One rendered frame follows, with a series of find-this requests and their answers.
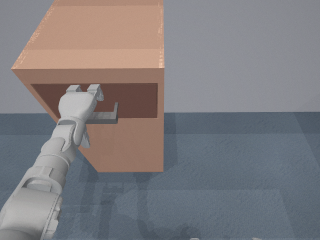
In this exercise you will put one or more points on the left robot hand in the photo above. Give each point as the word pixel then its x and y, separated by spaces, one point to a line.
pixel 81 105

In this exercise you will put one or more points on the handle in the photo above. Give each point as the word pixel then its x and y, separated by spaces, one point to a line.
pixel 104 117

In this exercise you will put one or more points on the drawer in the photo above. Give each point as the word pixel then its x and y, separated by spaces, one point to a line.
pixel 135 100

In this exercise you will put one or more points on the robot left upper arm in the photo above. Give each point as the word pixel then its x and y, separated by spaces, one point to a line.
pixel 32 215

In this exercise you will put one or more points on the cabinet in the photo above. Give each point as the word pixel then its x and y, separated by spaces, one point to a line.
pixel 103 42

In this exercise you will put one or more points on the robot left forearm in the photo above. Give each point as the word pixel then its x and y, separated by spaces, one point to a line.
pixel 51 166

